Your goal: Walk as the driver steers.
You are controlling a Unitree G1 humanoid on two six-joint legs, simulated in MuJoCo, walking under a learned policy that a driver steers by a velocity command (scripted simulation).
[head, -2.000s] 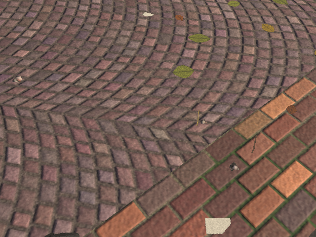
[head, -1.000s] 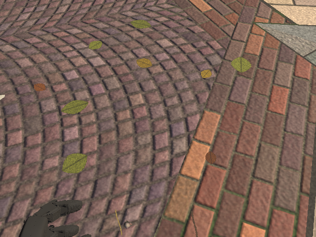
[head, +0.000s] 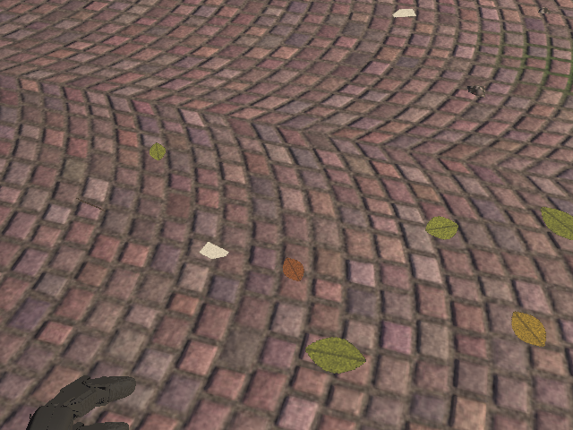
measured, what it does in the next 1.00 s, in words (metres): walks ahead, turning left: left foot, then right foot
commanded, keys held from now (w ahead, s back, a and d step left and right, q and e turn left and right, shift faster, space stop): w+q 0.80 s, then w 0.20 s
